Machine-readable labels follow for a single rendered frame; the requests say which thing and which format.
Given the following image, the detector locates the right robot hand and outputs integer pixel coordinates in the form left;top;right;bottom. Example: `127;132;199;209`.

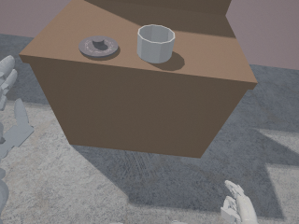
221;180;258;224

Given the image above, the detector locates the table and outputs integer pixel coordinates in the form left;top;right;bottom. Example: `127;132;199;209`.
19;0;258;159

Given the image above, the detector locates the knob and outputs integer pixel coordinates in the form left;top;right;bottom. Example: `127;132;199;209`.
92;35;105;47

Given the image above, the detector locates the left robot hand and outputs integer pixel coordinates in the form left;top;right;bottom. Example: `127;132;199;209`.
0;55;35;163

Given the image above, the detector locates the pot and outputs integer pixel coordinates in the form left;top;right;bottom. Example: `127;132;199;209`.
136;24;176;63

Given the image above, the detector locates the lid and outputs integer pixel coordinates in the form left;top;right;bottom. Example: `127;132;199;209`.
78;35;119;58

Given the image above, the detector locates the left robot forearm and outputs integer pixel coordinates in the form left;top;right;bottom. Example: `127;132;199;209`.
0;168;9;224

